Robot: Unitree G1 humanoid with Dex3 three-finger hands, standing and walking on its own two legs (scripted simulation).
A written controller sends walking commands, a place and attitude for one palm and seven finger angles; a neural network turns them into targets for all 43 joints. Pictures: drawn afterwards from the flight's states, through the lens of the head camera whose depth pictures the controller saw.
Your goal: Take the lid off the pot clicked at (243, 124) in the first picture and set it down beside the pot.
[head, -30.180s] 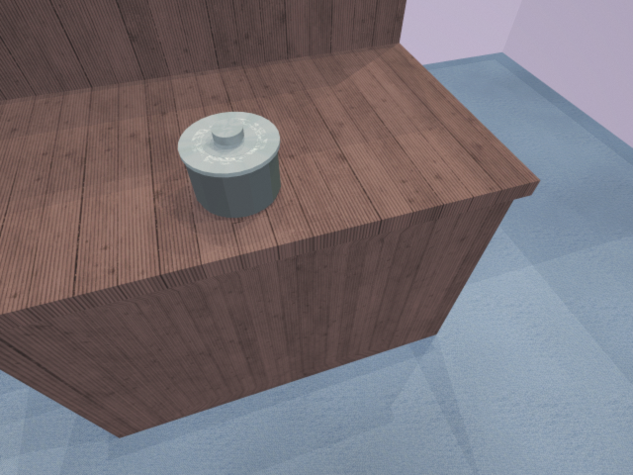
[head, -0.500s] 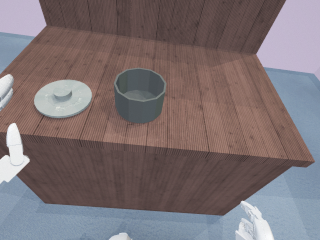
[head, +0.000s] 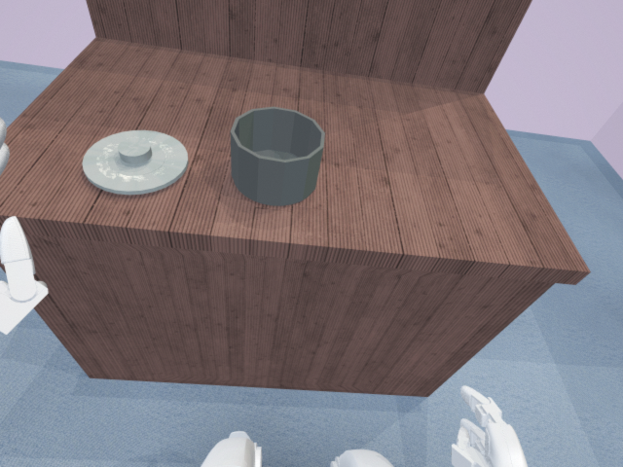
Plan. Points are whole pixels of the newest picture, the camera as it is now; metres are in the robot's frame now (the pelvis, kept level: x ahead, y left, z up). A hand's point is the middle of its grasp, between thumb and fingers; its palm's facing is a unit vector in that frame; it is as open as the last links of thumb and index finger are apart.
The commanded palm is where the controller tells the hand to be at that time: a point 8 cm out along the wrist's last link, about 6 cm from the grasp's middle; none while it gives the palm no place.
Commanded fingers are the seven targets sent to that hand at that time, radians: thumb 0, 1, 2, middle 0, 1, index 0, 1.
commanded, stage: step back with the hand held close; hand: left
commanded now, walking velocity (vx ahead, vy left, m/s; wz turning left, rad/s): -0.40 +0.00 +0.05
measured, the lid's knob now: (135, 150) +0.58 +0.33 +0.04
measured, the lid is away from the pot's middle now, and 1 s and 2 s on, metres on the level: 0.24 0.24 0.24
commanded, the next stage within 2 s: stop stepping back and stand still in 0.08 s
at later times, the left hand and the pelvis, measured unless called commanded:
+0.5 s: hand out of the picture +0.10 +0.27 +0.22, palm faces +0.26 -0.86 -0.43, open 7.4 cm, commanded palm +0.02 +0.32 +0.23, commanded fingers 0.00 0.90 0.90 -0.20 -0.30 -0.20 -0.30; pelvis -0.12 +0.05 +0.02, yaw -3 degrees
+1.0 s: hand out of the picture +0.07 +0.32 +0.21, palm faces +0.33 -0.87 -0.35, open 7.4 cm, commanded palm none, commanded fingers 0.00 0.90 0.90 -0.20 -0.30 -0.20 -0.30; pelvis -0.15 +0.09 +0.01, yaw -2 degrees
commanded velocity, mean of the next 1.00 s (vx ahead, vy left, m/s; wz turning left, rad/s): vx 0.08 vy -0.06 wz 0.01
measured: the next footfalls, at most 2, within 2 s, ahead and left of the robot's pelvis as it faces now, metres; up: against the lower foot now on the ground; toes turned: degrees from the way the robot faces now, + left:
right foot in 0.16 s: -0.08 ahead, -0.14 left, +0.00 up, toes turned -4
left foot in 0.38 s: -0.13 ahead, +0.15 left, +0.00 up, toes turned -2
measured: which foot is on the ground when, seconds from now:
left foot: down 0.00-0.16, up 0.18-0.36, down 0.38-1.00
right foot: up 0.00-0.14, down 0.16-0.40, up 0.42-0.68, down 0.70-0.88, up 0.90-1.00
